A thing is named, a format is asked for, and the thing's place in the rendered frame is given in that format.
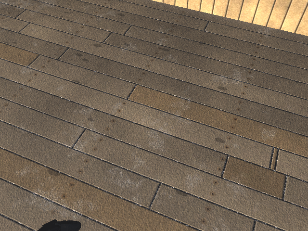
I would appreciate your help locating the robot left hand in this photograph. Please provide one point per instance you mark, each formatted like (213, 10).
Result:
(64, 225)

